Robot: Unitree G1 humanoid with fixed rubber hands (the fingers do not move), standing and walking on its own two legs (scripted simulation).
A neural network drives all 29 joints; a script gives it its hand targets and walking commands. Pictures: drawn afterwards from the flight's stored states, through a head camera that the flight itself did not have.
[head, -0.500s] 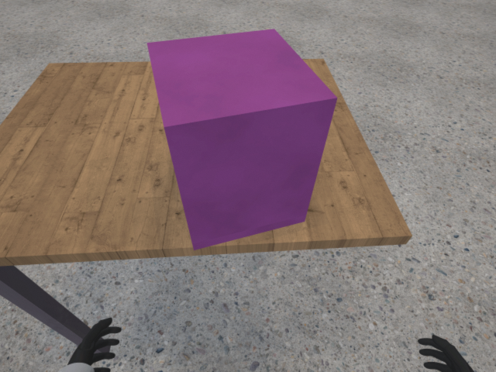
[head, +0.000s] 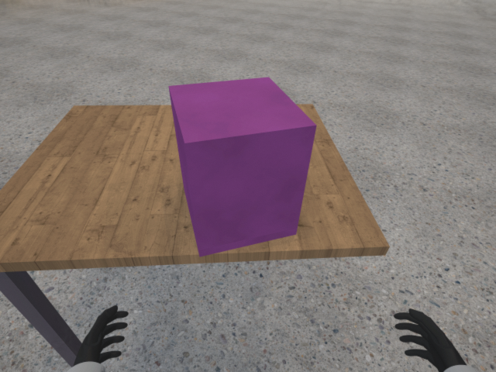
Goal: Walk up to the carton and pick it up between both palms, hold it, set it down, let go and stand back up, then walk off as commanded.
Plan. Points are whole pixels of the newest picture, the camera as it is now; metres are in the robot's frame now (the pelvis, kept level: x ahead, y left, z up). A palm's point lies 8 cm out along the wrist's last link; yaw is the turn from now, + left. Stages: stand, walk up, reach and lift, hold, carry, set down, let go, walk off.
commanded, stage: reach and lift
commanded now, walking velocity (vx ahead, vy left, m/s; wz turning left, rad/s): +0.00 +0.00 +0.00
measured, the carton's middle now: (235, 163) +0.48 +0.03 +0.13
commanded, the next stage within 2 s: none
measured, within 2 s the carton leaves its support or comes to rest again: neither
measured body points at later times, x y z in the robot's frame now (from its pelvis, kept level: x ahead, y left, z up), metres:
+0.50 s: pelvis -0.01 +0.01 +0.00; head -0.09 -0.02 +0.44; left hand +0.22 +0.22 +0.08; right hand +0.21 -0.28 +0.03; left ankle +0.06 +0.13 -0.73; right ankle +0.03 -0.09 -0.74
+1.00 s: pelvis -0.02 -0.01 +0.01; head -0.08 -0.02 +0.45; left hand +0.19 +0.18 +0.14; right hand +0.21 -0.28 +0.10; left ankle -0.02 +0.10 -0.74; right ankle +0.03 -0.09 -0.74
